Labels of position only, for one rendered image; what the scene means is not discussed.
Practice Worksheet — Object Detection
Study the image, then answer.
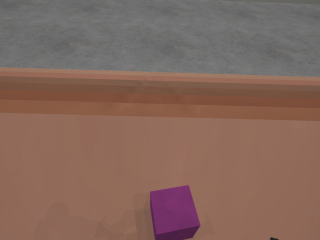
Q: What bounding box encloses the carton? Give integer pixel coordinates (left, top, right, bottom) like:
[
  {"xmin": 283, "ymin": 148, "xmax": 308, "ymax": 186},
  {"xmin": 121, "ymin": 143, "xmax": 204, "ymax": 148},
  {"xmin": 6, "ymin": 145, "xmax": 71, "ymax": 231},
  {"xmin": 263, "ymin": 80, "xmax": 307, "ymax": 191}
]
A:
[{"xmin": 150, "ymin": 185, "xmax": 201, "ymax": 240}]

